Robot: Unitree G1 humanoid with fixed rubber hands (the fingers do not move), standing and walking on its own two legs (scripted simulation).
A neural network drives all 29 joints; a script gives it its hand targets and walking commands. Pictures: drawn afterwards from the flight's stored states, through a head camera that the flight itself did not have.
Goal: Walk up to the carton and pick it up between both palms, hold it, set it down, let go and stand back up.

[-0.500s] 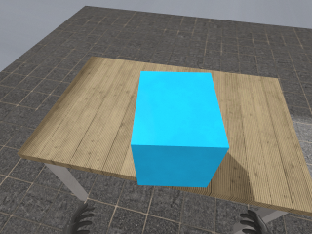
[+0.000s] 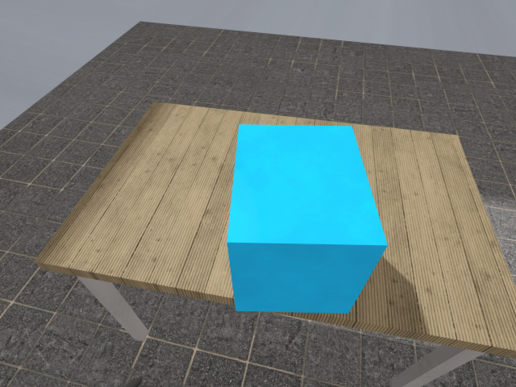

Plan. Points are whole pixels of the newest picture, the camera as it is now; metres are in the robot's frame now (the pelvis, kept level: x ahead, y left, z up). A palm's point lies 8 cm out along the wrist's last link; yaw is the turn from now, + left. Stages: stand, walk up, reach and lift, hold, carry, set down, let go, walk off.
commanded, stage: stand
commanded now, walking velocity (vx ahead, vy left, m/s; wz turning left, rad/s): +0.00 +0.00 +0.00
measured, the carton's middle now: (293, 218) +0.43 -0.04 -0.02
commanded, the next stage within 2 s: none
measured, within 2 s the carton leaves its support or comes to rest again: neither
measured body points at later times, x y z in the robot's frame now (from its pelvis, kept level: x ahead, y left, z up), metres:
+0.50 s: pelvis +0.00 +0.01 +0.00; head +0.00 +0.01 +0.45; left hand +0.04 +0.25 -0.15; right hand +0.03 -0.24 -0.13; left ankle +0.02 +0.11 -0.74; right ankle -0.02 -0.12 -0.74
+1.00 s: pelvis +0.00 +0.01 +0.00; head +0.00 +0.01 +0.45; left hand -0.01 +0.23 -0.16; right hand -0.01 -0.22 -0.15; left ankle +0.02 +0.11 -0.74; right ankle -0.02 -0.12 -0.74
